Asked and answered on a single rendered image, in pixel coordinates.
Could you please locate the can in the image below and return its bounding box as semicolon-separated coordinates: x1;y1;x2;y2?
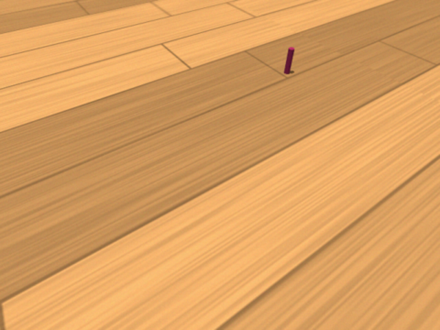
284;47;294;74

